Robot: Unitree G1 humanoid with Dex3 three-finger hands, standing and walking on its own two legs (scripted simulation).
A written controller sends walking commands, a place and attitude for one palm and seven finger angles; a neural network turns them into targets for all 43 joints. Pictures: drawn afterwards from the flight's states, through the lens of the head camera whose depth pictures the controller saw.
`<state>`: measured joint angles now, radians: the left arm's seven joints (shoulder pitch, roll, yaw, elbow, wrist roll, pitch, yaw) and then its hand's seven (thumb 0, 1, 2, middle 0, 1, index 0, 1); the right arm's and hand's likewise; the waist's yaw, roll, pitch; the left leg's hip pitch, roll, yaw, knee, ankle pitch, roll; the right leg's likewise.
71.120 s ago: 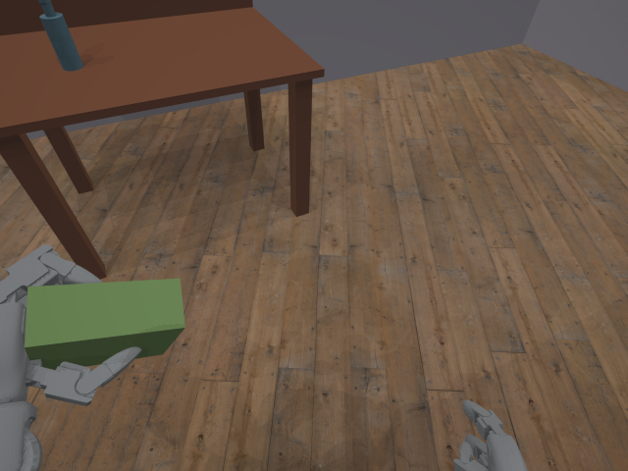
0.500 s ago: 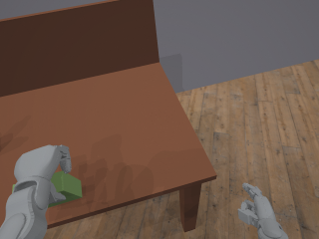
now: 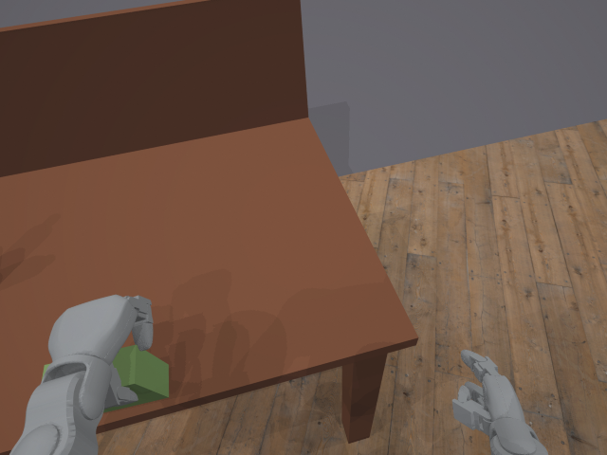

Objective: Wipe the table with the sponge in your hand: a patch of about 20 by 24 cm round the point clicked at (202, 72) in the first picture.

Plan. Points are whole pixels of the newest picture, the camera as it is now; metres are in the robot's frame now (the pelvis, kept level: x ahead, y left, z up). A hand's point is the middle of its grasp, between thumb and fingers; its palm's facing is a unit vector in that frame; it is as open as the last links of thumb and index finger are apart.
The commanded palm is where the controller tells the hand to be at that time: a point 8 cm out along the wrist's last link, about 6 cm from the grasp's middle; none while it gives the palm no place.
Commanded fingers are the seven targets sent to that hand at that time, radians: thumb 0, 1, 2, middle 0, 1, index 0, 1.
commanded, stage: move the sponge above the wiping area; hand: left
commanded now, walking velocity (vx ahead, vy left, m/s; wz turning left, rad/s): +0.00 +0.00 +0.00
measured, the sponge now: (118, 384) +0.18 +0.31 -0.03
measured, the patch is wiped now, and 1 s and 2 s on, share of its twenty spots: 0.95 0.95 0.95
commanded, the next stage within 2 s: none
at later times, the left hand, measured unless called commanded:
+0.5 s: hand (130, 353) +0.20 +0.27 +0.04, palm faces -0.09 -0.11 -0.99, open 8.6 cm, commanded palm +0.18 +0.28 +0.12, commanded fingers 0.00 0.10 1.30 -1.20 -1.60 -1.20 -1.60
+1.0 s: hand (110, 345) +0.20 +0.29 +0.05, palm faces +0.00 -0.05 -1.00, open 8.6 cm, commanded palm +0.18 +0.30 +0.11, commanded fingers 0.00 0.10 1.30 -1.20 -1.60 -1.20 -1.60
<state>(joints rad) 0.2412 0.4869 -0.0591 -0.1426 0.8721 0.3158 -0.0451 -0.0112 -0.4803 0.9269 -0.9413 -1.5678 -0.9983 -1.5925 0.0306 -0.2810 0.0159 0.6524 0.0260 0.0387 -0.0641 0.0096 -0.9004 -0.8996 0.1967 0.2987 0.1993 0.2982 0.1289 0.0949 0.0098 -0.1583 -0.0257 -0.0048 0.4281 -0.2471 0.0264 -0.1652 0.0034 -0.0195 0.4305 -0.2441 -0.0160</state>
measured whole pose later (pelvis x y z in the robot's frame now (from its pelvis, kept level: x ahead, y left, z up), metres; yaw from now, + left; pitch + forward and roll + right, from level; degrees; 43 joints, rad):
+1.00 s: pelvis +0.00 -0.01 +0.00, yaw -1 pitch -1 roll +0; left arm 0.26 0.49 0.03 -0.06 0.94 0.15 0.14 -0.01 -0.49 0.93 -0.95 -1.57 -1.01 -1.59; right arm 0.06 -0.25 -0.02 0.70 0.02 0.02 -0.06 0.01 -0.90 -0.90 0.20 0.30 0.20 0.30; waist 0.14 0.08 -0.01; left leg -0.18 0.00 0.00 0.46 -0.26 0.01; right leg -0.18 0.03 -0.01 0.44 -0.24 -0.03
